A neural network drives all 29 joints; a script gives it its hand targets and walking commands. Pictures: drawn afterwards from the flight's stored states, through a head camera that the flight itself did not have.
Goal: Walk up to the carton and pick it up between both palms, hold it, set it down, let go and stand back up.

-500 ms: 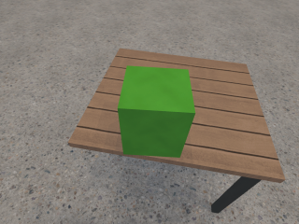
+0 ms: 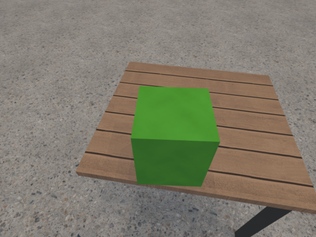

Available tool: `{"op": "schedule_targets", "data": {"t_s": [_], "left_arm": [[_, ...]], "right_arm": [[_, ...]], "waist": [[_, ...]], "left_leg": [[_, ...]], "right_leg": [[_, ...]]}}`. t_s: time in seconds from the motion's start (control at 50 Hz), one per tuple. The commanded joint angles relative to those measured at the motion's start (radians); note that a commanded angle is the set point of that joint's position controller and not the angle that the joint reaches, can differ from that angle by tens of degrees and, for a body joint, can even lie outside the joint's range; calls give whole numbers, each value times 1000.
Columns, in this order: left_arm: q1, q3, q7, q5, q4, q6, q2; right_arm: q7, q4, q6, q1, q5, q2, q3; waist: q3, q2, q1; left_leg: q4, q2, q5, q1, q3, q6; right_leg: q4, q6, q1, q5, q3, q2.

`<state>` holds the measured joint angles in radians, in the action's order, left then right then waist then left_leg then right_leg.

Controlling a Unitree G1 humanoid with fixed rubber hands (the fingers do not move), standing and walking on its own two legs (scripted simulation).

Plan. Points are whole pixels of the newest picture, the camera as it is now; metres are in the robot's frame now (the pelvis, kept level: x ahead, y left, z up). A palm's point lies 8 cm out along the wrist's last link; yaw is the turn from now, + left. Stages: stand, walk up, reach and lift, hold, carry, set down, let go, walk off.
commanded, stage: walk up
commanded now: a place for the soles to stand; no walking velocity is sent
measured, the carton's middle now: (171, 138) +0.43 -0.03 -0.02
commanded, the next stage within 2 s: stand in 1.74 s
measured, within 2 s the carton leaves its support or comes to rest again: neither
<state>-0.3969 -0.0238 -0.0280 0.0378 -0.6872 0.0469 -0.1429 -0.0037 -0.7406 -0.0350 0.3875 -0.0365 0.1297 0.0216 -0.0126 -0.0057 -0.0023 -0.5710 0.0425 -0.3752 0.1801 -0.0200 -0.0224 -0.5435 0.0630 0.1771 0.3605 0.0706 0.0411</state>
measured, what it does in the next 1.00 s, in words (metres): steps on the spot: left foot, then right foot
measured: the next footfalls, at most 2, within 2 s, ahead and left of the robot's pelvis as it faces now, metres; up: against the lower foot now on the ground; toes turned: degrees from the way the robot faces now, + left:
left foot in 0.16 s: +0.06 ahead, +0.12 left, +0.00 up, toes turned +3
right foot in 0.38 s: +0.08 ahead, -0.10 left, +0.00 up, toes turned +0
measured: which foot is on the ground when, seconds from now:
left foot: down 0.00-0.02, up 0.04-0.14, down 0.16-1.00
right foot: down 0.00-0.22, up 0.24-0.36, down 0.38-1.00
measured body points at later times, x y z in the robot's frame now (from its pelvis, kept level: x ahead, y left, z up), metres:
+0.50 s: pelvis +0.06 +0.01 +0.00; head +0.09 +0.00 +0.45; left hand +0.21 +0.22 -0.11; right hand +0.14 -0.22 -0.14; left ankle +0.01 +0.12 -0.73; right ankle +0.05 -0.10 -0.73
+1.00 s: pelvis +0.04 +0.02 +0.01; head +0.06 +0.01 +0.45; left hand +0.16 +0.23 -0.12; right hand +0.12 -0.21 -0.13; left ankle +0.01 +0.12 -0.73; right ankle +0.05 -0.10 -0.73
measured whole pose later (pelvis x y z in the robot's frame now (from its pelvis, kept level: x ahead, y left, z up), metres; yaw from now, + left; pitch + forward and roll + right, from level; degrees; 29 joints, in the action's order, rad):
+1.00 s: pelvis +0.04 +0.02 +0.01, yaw -5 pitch -1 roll +1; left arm -0.22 -0.02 0.02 0.01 -0.79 0.00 -0.13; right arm 0.00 -0.77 0.01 0.23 -0.02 0.16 0.01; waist -0.06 0.00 -0.01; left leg -0.49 0.01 -0.32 0.15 -0.12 0.02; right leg -0.53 0.00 0.26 0.24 -0.01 0.00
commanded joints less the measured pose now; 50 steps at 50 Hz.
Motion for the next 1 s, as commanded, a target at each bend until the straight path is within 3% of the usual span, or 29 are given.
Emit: {"op": "schedule_targets", "data": {"t_s": [0.0,0.04,0.06,0.1,0.14,0.16,0.18,0.2,0.22,0.28,0.3,0.34,0.36,0.38,0.4,0.42,0.44,0.48,0.52,0.54,0.56,0.6,0.64,0.66,0.74,0.82,0.92,0.94,0.98], "left_arm": [[-148,-51,25,-9,42,16,-160],[-162,-49,36,-7,34,13,-143],[-139,-54,38,-2,30,12,-144],[-66,-48,44,-4,32,5,-133],[37,-41,34,-22,56,2,-136],[54,-33,28,-30,55,6,-108],[34,-23,32,-33,62,-1,-64],[43,-23,42,-33,55,-11,-60],[82,-18,47,-30,53,-22,-56],[133,-9,47,-14,71,-34,-26],[113,-8,45,-15,67,-29,-11],[44,-27,46,-12,55,-12,-41],[21,-38,49,-4,44,-3,-97],[33,-52,48,-5,43,-4,-138],[43,-52,49,-14,44,-7,-154],[83,-50,53,-13,36,-10,-125],[114,-42,57,-23,44,-14,-128],[123,-45,63,-26,42,-15,-119],[169,-35,66,-33,34,-16,-113],[155,-33,67,-33,23,-14,-93],[169,-33,67,-29,19,-10,-97],[198,-35,64,-29,19,-10,-100],[185,-30,63,-30,6,-14,-88],[223,-35,63,-24,12,-16,-103],[211,-36,62,-19,-2,-22,-99],[207,-25,60,-23,-8,-27,-98],[214,-20,50,-26,-23,-23,-92],[190,-19,51,-24,-22,-22,-87],[191,-21,52,-27,-23,-21,-95]], "right_arm": [[7,106,-16,-35,1,60,6],[6,126,-10,-110,-4,45,3],[5,125,-9,-119,-6,29,-1],[7,131,-15,-119,0,14,-8],[9,93,-27,-19,5,63,6],[13,70,-31,55,2,125,25],[16,66,-27,58,0,160,32],[20,62,-22,51,-2,152,32],[27,82,-20,21,-4,131,30],[41,97,-10,-36,-3,123,29],[40,104,-8,-80,-1,139,28],[25,121,2,-170,25,146,22],[18,116,4,-154,35,118,19],[14,110,9,-152,38,90,14],[19,107,19,-119,34,84,13],[24,92,26,-131,31,77,13],[22,90,29,-135,25,81,11],[16,60,24,-100,18,83,9],[10,49,18,-106,30,101,17],[12,49,18,-118,20,118,23],[14,50,18,-125,24,133,28],[15,52,23,-119,23,137,29],[16,60,28,-132,22,125,26],[15,63,30,-122,23,103,23],[12,58,29,-142,23,112,23],[12,50,29,-138,26,117,20],[9,47,28,-141,15,118,20],[8,45,28,-133,19,117,21],[6,37,25,-136,21,114,17]], "waist": [[15,-125,-53],[-22,-112,-70],[-32,-106,-61],[-89,-136,-26],[29,-80,42],[79,0,62],[74,118,53],[61,194,74],[43,190,78],[-41,56,56],[-36,99,25],[19,170,-41],[82,113,-31],[107,21,-21],[95,-94,-16],[49,-129,-18],[45,-156,-12],[64,-56,-4],[66,-49,9],[84,-39,-8],[84,15,-4],[114,18,2],[109,32,-4],[97,-40,6],[90,-36,-3],[21,31,3],[8,-43,5],[16,10,2],[22,-18,5]], "left_leg": [[-120,-40,113,253,-25,15],[-180,-51,-130,338,-35,24],[-143,-38,-157,353,-37,30],[-7,-23,-4,253,-32,38],[154,-6,365,-65,14,73],[119,78,608,-189,118,128],[119,199,804,-214,234,213],[132,268,953,-243,269,265],[163,294,911,-242,267,293],[143,253,833,-200,189,240],[124,204,810,-166,116,195],[46,112,759,-31,21,85],[23,66,590,33,-10,44],[20,19,335,91,-24,22],[11,-5,180,47,-31,14],[3,-4,128,72,-17,15],[24,4,143,65,-11,20],[73,23,299,17,-2,31],[104,51,508,-45,23,48],[81,62,587,-79,26,52],[78,60,606,-78,8,55],[72,60,621,-90,0,49],[75,50,509,-72,-9,53],[86,50,506,-41,-1,48],[101,53,370,-25,-1,59],[143,56,308,-33,-8,59],[197,57,204,-19,8,60],[184,58,205,-34,-7,69],[195,62,187,-22,7,72]], "right_leg": [[103,127,-230,-693,-315,-262],[142,167,-239,-718,-375,-307],[137,179,-239,-655,-345,-317],[107,119,-125,-694,-262,-261],[-14,24,6,-753,-121,-154],[-101,-29,104,-593,-83,-96],[-185,-58,178,-288,-48,-40],[-254,-62,244,55,-60,-18],[-300,-56,296,231,-79,-25],[-170,-53,336,201,-84,-59],[-61,-54,254,110,-80,-61],[119,-42,18,-336,-82,-73],[75,-22,-95,-583,-136,-130],[51,15,-121,-684,-202,-189],[58,55,-60,-707,-261,-248],[69,77,-61,-729,-289,-273],[79,76,-47,-723,-282,-267],[26,50,-61,-752,-223,-225],[5,9,-11,-676,-151,-152],[-1,1,-15,-653,-137,-139],[-1,5,-13,-671,-138,-143],[-14,6,-26,-636,-132,-140],[8,10,-27,-629,-152,-150],[0,9,-31,-608,-144,-152],[23,-4,-25,-544,-142,-142],[50,-13,53,-460,-154,-130],[88,-27,50,-363,-163,-129],[93,-27,73,-359,-175,-128],[106,-28,59,-323,-179,-130]]}}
